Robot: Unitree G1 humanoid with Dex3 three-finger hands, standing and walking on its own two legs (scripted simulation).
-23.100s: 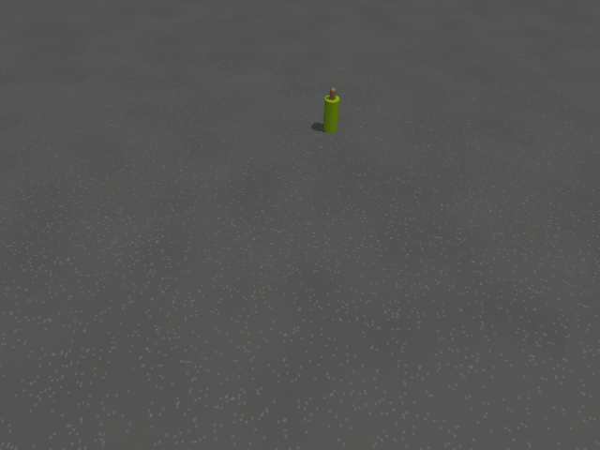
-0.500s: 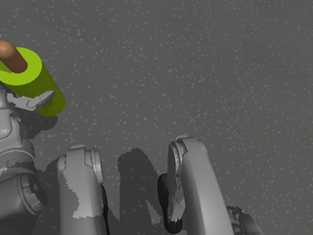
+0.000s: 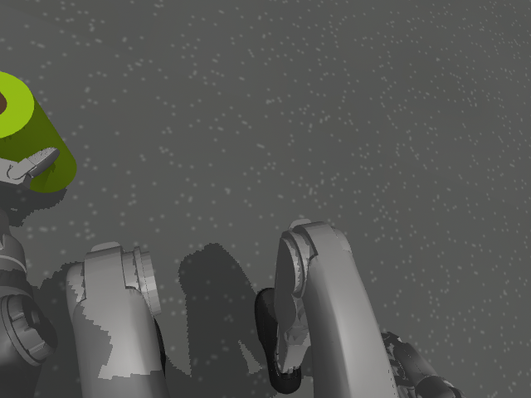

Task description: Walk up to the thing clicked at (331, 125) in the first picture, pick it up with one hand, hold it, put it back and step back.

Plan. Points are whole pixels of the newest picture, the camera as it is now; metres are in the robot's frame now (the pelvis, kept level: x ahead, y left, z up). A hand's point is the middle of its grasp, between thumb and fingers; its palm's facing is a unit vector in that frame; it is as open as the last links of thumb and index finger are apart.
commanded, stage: crouch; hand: left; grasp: from the side
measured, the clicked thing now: (14, 132) +0.47 +0.29 -0.08
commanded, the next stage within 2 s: lower in 0.02 s
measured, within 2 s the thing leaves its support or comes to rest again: rests again in 1.36 s
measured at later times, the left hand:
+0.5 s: hand (23, 144) +0.47 +0.30 -0.13, palm faces +0.31 -0.95 -0.01, open 11.3 cm
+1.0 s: hand (35, 148) +0.48 +0.30 -0.16, palm faces +0.31 -0.95 -0.01, open 11.3 cm
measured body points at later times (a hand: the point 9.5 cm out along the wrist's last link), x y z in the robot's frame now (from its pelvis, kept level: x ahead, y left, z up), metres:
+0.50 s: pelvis +0.00 +0.00 -0.02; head +0.24 +0.13 +0.34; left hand +0.45 +0.35 -0.12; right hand +0.11 -0.27 -0.09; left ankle +0.08 +0.14 -0.28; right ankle +0.10 -0.12 -0.28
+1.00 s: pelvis -0.01 +0.01 -0.02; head +0.24 +0.15 +0.32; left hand +0.45 +0.35 -0.15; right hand +0.11 -0.26 -0.08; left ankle +0.08 +0.14 -0.28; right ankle +0.10 -0.12 -0.28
